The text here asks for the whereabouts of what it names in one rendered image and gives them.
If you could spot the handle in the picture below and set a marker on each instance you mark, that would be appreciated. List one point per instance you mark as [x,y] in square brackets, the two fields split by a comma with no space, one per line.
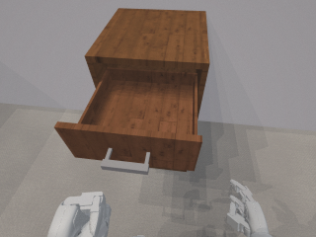
[124,166]

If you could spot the cabinet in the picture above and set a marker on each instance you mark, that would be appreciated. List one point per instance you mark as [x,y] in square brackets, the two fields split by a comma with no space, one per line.
[153,39]

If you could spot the drawer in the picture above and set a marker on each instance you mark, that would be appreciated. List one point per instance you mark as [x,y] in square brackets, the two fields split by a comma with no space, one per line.
[135,111]

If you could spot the robot left hand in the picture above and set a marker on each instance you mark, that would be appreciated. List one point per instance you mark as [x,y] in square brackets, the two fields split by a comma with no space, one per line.
[87,213]

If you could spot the robot right hand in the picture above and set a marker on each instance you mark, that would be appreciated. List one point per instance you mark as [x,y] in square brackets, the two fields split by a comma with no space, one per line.
[249,217]

